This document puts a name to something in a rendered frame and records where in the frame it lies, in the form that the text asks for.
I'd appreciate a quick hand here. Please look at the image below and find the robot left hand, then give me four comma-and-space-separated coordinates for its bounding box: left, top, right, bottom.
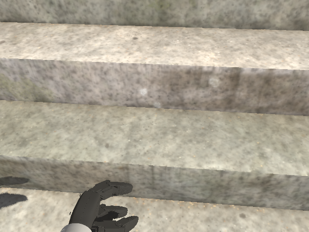
69, 180, 139, 232

